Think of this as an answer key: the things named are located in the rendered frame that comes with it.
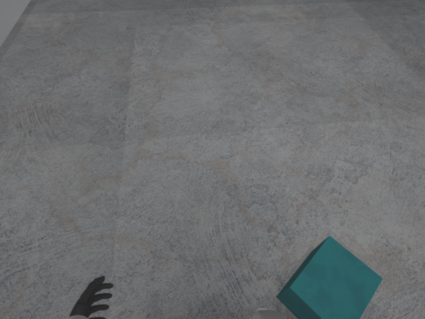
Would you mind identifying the carton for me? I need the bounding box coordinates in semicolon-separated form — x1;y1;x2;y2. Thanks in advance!
277;236;383;319

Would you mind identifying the left robot hand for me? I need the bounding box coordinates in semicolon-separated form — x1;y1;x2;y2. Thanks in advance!
69;276;114;319

